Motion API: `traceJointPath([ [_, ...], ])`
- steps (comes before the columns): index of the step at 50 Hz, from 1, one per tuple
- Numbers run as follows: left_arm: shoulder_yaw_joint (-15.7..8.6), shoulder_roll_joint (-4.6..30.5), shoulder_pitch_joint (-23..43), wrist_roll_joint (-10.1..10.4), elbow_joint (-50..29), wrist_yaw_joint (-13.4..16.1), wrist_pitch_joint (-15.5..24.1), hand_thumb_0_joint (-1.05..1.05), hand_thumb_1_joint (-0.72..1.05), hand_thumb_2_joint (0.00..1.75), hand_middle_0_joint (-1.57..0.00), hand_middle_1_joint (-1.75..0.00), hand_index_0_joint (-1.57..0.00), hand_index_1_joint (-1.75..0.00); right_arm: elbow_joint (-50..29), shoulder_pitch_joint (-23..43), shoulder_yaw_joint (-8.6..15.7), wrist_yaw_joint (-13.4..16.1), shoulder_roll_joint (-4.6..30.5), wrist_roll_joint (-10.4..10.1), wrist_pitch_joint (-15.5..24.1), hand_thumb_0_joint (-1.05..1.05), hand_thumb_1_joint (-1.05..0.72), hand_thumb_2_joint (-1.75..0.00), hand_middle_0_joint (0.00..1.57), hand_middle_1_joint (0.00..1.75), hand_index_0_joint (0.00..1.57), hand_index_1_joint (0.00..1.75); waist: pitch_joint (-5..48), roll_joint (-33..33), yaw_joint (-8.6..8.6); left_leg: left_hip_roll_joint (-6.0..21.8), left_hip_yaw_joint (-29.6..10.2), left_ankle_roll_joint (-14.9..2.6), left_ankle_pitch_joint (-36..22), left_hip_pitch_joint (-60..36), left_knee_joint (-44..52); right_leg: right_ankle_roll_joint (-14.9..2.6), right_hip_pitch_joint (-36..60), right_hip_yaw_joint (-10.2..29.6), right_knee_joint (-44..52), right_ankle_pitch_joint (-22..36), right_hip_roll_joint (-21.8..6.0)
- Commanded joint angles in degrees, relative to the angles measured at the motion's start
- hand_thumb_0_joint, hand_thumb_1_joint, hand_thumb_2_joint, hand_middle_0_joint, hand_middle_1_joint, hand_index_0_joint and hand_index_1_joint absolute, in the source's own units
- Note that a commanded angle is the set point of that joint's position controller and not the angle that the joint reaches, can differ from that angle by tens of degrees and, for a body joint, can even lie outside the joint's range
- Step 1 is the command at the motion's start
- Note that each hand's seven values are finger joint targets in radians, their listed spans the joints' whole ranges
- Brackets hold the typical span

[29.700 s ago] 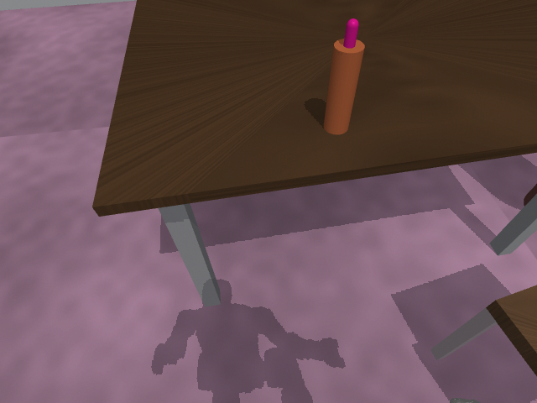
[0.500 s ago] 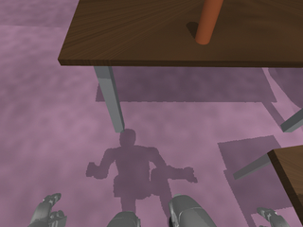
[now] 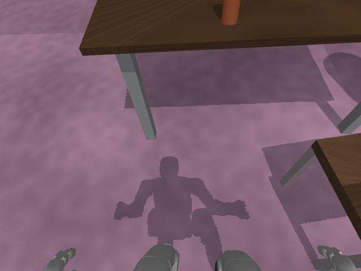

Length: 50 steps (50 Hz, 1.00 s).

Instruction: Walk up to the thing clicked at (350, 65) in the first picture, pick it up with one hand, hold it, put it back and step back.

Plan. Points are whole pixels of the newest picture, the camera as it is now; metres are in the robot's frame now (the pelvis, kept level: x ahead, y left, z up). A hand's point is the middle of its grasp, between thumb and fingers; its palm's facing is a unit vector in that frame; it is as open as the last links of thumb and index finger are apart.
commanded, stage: step back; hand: right
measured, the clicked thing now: out of the picture +0.89 -0.15 +0.11
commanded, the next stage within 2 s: stand in 1.60 s
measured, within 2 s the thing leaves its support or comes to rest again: neither
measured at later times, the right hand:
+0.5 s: hand out of the picture -0.06 -0.29 -0.15, palm faces +0.00 +0.92 -0.38, open 7.4 cm
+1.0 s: hand out of the picture -0.18 -0.27 -0.15, palm faces -0.05 +0.93 -0.36, open 7.4 cm
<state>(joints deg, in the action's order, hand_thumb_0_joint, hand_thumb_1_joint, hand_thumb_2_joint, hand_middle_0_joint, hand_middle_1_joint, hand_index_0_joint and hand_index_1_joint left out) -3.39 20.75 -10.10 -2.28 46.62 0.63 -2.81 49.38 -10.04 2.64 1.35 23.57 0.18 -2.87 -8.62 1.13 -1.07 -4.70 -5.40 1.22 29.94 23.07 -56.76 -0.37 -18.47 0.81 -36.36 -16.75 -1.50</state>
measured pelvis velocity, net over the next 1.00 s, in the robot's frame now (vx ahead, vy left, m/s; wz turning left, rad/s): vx -0.24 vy -0.01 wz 0.03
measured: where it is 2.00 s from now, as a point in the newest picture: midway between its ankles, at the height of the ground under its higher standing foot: outside the picture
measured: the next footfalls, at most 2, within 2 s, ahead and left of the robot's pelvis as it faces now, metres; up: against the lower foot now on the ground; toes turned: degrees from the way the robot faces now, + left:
left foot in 0.08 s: -0.01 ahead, +0.12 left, +0.00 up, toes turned +0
right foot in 0.42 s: -0.17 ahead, -0.13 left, +0.00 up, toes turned +2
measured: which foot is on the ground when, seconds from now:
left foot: up 0.00-0.06, down 0.08-0.44, up 0.46-0.72, down 0.74-1.00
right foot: down 0.00-0.10, up 0.12-0.40, down 0.42-1.00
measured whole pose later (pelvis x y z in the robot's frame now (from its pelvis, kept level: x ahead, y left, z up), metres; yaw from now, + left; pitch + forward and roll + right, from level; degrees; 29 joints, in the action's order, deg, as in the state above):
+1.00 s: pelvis -0.24 -0.01 +0.00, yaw +2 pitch -3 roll +0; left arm -3.8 22.5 -12.8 -1.4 57.6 -1.5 -0.5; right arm 56.3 -13.3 2.3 -1.1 20.2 2.2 0.4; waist -3.3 -0.2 0.1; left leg 0.8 -0.8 0.1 18.6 11.9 -33.5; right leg -0.9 -14.0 -0.2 -32.0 -15.8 0.2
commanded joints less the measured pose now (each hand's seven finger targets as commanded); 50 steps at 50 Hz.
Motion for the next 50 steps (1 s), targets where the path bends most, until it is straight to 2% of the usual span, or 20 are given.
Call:
traceJointPath([
  [1,-4.3,15.6,1.6,0.5,-5.4,1.7,1.0,0.00,0.90,0.90,-0.20,-0.30,-0.20,-0.30,-3.8,-1.5,2.8,0.3,8.5,1.0,1.9,0.00,-0.90,-0.90,0.20,0.30,0.20,0.30,11.6,-13.1,-0.76,3.2,4.1,-0.98,-2.9,-1.4,19.0,-10.81,14.0,12.1,2.9,32.9,-13.4],
  [3,-3.4,14.7,2.7,1.2,-6.0,1.2,0.2,0.00,0.90,0.90,-0.20,-0.30,-0.20,-0.30,-2.1,-4.8,3.5,0.2,9.1,1.3,2.2,0.00,-0.90,-0.90,0.20,0.30,0.20,0.30,13.3,-9.3,1.05,3.5,4.7,-2.24,-19.0,-10.5,34.2,-7.05,9.1,9.4,-2.4,26.9,-10.2],
  [4,-2.6,12.5,1.4,1.4,-6.5,0.9,0.1,0.00,0.90,0.90,-0.20,-0.30,-0.20,-0.30,-2.5,-4.1,4.5,0.4,12.6,1.9,2.4,0.00,-0.90,-0.90,0.20,0.30,0.20,0.30,14.2,-2.0,0.42,12.4,-7.9,-5.27,-28.0,-16.1,34.9,-3.55,-0.1,6.8,-7.9,15.0,-5.4],
  [5,-2.3,11.2,3.5,1.9,-7.2,1.2,0.1,0.00,0.90,0.90,-0.20,-0.30,-0.20,-0.30,-3.6,-0.7,5.4,-0.3,18.9,1.7,2.2,0.00,-0.90,-0.90,0.20,0.30,0.20,0.30,12.8,11.0,0.74,24.3,-21.0,-13.42,-35.6,-14.0,36.6,-0.82,-7.7,-0.9,-16.0,-11.7,4.8],
  [6,-3.7,13.2,6.5,1.2,-6.7,1.9,-0.1,0.00,0.90,0.90,-0.20,-0.30,-0.20,-0.30,-4.2,-0.6,5.9,-0.4,20.7,1.8,2.4,0.00,-0.90,-0.90,0.20,0.30,0.20,0.30,11.4,11.2,3.78,29.5,-26.9,-19.81,-37.0,-5.7,38.2,-0.30,-5.0,6.2,-28.3,-22.0,5.1],
  [10,-3.8,13.1,-0.3,2.1,-2.2,1.1,-0.3,0.00,0.90,0.90,-0.20,-0.30,-0.20,-0.30,-4.7,5.9,3.6,0.6,13.2,1.9,2.5,0.00,-0.90,-0.90,0.20,0.30,0.20,0.30,8.9,5.2,-1.85,19.6,-8.2,-14.57,-39.8,-6.7,32.3,-0.48,-6.4,8.7,-36.0,-13.5,6.1],
  [17,-2.9,11.1,-1.5,1.0,-1.5,0.5,1.1,0.00,0.90,0.90,-0.20,-0.30,-0.20,-0.30,-5.0,2.2,3.7,-0.2,12.9,1.8,0.9,0.00,-0.90,-0.90,0.20,0.30,0.20,0.30,13.7,10.9,1.39,19.2,-7.8,-14.31,-38.4,-18.2,29.1,1.32,-1.5,0.8,-4.7,-11.8,2.9],
  [20,-3.4,11.7,-6.6,0.4,2.0,0.3,1.9,0.00,0.90,0.90,-0.20,-0.30,-0.20,-0.30,-4.9,3.8,3.4,-0.6,13.2,0.9,-0.1,0.00,-0.90,-0.90,0.20,0.30,0.20,0.30,16.2,9.2,-1.04,16.4,-5.2,-9.24,-28.1,-10.5,26.2,-1.58,11.0,-0.9,13.9,0.3,3.0],
  [21,-4.4,14.9,-7.0,-0.4,2.3,0.3,2.1,0.00,0.90,0.90,-0.20,-0.30,-0.20,-0.30,-5.6,4.0,2.7,-0.8,10.8,0.8,0.0,0.00,-0.90,-0.90,0.20,0.30,0.20,0.30,13.3,1.6,-1.03,11.7,-3.2,-5.69,-16.8,0.6,20.7,-3.64,13.3,10.1,14.6,-4.1,-2.8],
  [22,-6.0,20.9,-5.4,-0.5,1.0,0.1,2.0,0.00,0.90,0.90,-0.20,-0.30,-0.20,-0.30,-7.0,6.6,2.1,-0.3,8.0,0.6,0.4,0.00,-0.90,-0.90,0.20,0.30,0.20,0.30,8.8,-13.7,-3.25,0.3,1.2,-2.00,-0.4,9.0,9.6,-10.66,6.5,26.7,20.1,-7.5,-15.9],
  [23,-6.3,23.6,-0.9,-0.7,-0.7,0.4,2.2,0.00,0.90,0.90,-0.20,-0.30,-0.20,-0.30,-6.3,7.2,3.2,0.4,9.8,0.8,0.0,0.00,-0.90,-0.90,0.20,0.30,0.20,0.30,5.5,-14.6,-3.50,1.7,-3.8,-0.30,4.9,5.8,-3.1,-17.44,-5.6,33.2,21.9,-4.8,-24.3],
  [27,-4.5,15.4,6.5,-0.5,-1.9,0.9,3.2,0.00,0.90,0.90,-0.20,-0.30,-0.20,-0.30,-2.7,0.8,3.0,0.1,9.8,0.4,0.8,0.00,-0.90,-0.90,0.20,0.30,0.20,0.30,6.0,-6.7,1.81,-0.4,-3.5,-0.09,-4.9,3.4,-10.8,-10.74,-2.1,10.9,13.4,7.2,-11.5],
  [32,-5.2,17.0,-0.9,-1.1,0.2,0.1,3.5,0.00,0.90,0.90,-0.20,-0.30,-0.20,-0.30,-2.1,3.3,3.0,-1.0,10.0,1.9,2.0,0.00,-0.90,-0.90,0.20,0.30,0.20,0.30,5.6,-11.9,-3.91,3.2,1.8,0.23,0.1,5.9,10.3,-10.55,8.9,16.0,17.1,-21.7,-12.7],
  [36,-3.7,15.8,2.0,-0.4,0.6,-0.6,2.6,0.00,0.90,0.90,-0.20,-0.30,-0.20,-0.30,3.4,-4.7,3.6,-1.4,8.9,1.7,3.7,0.00,-0.90,-0.90,0.20,0.30,0.20,0.30,7.1,-8.7,0.99,2.5,6.5,-2.46,-8.4,-16.1,34.9,-7.16,-1.5,9.5,11.8,-18.2,-9.8],
  [37,-2.5,12.7,-0.1,-0.2,0.7,-0.7,2.4,0.00,0.90,0.90,-0.20,-0.30,-0.20,-0.30,4.2,-6.8,4.5,-1.1,10.9,2.2,4.2,0.00,-0.90,-0.90,0.20,0.30,0.20,0.30,7.9,-0.8,1.80,6.7,-2.7,-3.82,-4.2,-23.0,37.6,-4.78,-9.2,6.0,3.7,-18.3,-6.6],
  [38,-1.5,9.4,2.0,1.0,0.1,-0.9,2.7,0.00,0.90,0.90,-0.20,-0.30,-0.20,-0.30,3.2,-4.6,4.7,-1.0,15.0,2.5,4.7,0.00,-0.90,-0.90,0.20,0.30,0.20,0.30,7.0,10.7,2.35,20.2,-26.1,-9.82,15.3,-19.6,45.5,-0.46,-17.0,-0.8,-6.8,-15.2,1.0],
  [39,-3.4,14.6,5.7,0.7,0.9,-0.6,2.7,0.00,0.90,0.90,-0.20,-0.30,-0.20,-0.30,2.2,-2.6,5.1,-1.1,17.7,2.3,4.9,0.00,-0.90,-0.90,0.20,0.30,0.20,0.30,2.1,5.7,3.34,24.9,-30.1,-14.90,22.3,-6.3,47.6,-0.37,-12.4,3.5,-12.5,-15.2,-1.2],
  [42,-2.6,12.5,1.6,1.3,3.3,-1.6,3.5,0.00,0.90,0.90,-0.20,-0.30,-0.20,-0.30,1.6,2.7,3.2,-1.0,12.2,2.5,6.0,0.00,-0.90,-0.90,0.20,0.30,0.20,0.30,3.5,3.8,-0.11,17.9,-14.7,-10.71,5.0,-9.3,43.1,-0.81,-7.0,2.8,-9.8,-7.8,-1.5],
  [48,-2.8,11.0,-0.9,0.6,6.8,-1.2,4.9,0.00,0.90,0.90,-0.20,-0.30,-0.20,-0.30,2.1,2.2,3.1,-1.6,10.8,1.9,4.2,0.00,-0.90,-0.90,0.20,0.30,0.20,0.30,5.0,6.4,-0.63,13.9,-4.9,-7.41,-3.5,-3.1,34.9,-1.21,11.1,-2.8,12.9,-1.3,2.5],
  [50,-3.8,15.1,-3.4,-0.1,7.8,-0.3,5.7,0.00,0.90,0.90,-0.20,-0.30,-0.20,-0.30,1.3,2.1,1.8,-1.5,6.2,1.0,4.1,0.00,-0.90,-0.90,0.20,0.30,0.20,0.30,6.9,-5.6,-2.30,6.8,0.2,-2.96,-3.0,7.1,22.1,-4.78,18.8,14.7,17.7,-7.3,-6.1],
])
